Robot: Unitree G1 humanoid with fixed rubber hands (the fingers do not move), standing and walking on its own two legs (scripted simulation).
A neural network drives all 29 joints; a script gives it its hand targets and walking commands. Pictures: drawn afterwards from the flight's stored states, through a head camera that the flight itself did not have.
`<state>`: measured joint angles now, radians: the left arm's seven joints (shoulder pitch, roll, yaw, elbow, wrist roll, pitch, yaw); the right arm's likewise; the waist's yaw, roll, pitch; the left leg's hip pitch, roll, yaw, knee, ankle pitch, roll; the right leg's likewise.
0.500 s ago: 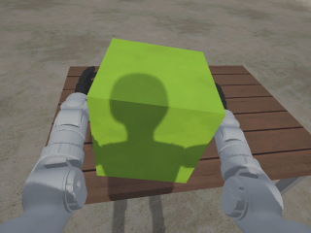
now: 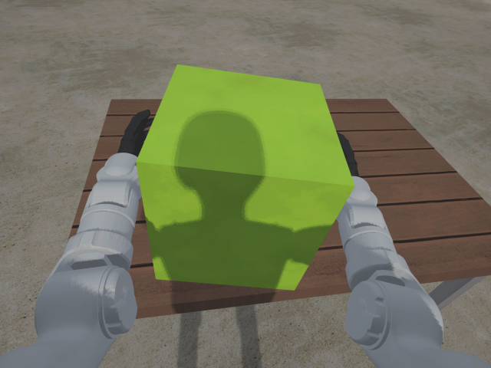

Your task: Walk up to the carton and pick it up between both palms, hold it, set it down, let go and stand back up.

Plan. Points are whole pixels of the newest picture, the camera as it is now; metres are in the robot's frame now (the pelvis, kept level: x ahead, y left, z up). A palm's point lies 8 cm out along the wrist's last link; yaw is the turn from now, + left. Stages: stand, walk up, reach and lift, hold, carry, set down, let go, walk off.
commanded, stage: set down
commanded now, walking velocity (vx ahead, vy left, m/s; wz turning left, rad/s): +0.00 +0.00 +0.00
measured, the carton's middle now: (238, 181) +0.44 -0.02 +0.09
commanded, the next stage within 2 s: none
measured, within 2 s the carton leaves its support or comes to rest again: rests again in 0.02 s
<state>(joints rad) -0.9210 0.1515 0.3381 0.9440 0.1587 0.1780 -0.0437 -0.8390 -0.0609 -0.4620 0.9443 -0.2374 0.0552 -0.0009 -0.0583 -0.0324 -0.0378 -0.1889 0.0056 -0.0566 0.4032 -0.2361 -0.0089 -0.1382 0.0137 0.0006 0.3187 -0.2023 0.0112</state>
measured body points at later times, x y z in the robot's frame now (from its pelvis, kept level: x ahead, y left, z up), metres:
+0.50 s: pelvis +0.00 +0.00 +0.00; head +0.01 +0.02 +0.45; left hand +0.45 +0.17 +0.14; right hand +0.42 -0.19 +0.13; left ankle -0.02 +0.12 -0.75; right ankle -0.02 -0.13 -0.75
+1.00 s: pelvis +0.00 +0.00 +0.00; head +0.01 +0.02 +0.45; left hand +0.45 +0.17 +0.13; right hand +0.42 -0.19 +0.13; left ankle -0.02 +0.12 -0.75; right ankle -0.02 -0.13 -0.75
